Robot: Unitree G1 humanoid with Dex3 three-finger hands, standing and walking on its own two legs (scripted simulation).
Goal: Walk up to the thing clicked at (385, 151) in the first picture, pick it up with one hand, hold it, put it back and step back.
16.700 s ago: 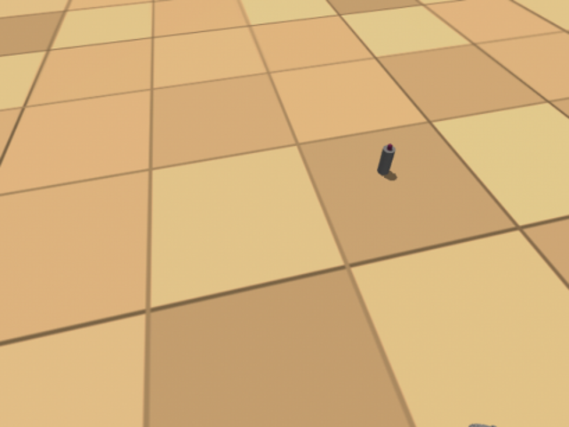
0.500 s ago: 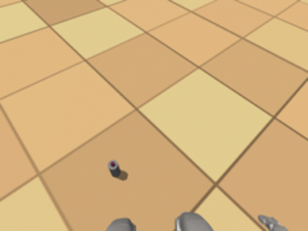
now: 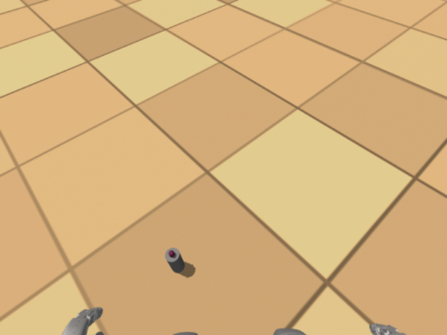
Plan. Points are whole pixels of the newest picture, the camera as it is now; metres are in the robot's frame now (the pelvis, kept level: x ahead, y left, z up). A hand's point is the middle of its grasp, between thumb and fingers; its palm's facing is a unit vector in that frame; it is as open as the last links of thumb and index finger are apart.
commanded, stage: walk up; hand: left
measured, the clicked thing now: (174, 259) +0.46 +0.25 -0.68
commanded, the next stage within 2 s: stand in 0.74 s
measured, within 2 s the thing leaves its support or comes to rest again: neither
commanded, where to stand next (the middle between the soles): +0.11 +0.02 m, yaw -2 degrees
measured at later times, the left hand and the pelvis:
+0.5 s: hand out of the picture +0.07 +0.26 -0.15, palm faces +0.01 -0.94 -0.33, open 7.4 cm; pelvis +0.00 +0.00 +0.01, yaw +1 degrees
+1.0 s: hand out of the picture +0.08 +0.26 -0.14, palm faces +0.01 -0.94 -0.35, open 7.4 cm; pelvis +0.01 +0.00 +0.01, yaw +1 degrees
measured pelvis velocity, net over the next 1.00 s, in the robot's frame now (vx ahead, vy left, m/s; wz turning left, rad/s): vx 0.01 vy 0.00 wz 0.02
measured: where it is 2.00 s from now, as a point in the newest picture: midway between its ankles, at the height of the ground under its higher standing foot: outside the picture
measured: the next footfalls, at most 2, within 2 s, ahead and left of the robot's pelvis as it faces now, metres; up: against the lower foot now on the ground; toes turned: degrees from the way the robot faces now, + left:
none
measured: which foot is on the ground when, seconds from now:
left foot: down 0.00-1.00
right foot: down 0.00-1.00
